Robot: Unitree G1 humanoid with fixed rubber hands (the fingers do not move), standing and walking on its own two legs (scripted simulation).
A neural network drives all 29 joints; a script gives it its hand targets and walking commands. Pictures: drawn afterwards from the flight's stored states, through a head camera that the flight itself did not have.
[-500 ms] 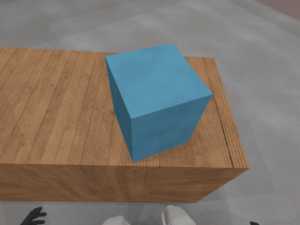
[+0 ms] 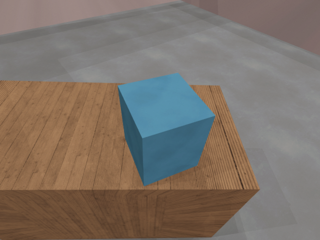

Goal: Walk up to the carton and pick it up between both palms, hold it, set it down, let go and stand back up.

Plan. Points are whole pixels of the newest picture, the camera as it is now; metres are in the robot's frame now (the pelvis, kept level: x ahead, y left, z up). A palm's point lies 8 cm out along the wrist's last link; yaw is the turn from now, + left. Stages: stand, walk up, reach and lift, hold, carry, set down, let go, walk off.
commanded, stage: walk up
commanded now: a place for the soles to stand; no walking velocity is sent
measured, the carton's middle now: (161, 129) +0.45 +0.00 +0.01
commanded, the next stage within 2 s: none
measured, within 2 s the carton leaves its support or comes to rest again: neither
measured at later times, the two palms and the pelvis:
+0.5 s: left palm out of the picture +0.10 +0.28 -0.11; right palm out of the picture +0.07 -0.34 -0.12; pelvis +0.03 -0.03 +0.00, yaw -3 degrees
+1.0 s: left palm out of the picture +0.16 +0.23 -0.12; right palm out of the picture +0.13 -0.37 -0.12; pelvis +0.07 -0.06 -0.01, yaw -4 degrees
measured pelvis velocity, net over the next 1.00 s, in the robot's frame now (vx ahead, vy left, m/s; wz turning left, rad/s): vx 0.07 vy -0.06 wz -0.06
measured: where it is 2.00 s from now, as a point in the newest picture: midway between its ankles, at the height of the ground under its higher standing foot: outside the picture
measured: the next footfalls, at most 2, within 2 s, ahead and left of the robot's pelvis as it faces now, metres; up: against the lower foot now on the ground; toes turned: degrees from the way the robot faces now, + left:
left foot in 0.76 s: +0.14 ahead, +0.07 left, +0.00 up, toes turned +0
right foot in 0.96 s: +0.10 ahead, -0.18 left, +0.00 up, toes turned -1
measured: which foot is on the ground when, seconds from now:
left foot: down 0.00-0.50, up 0.52-0.74, down 0.76-1.00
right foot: down 0.00-0.78, up 0.80-0.94, down 0.96-1.00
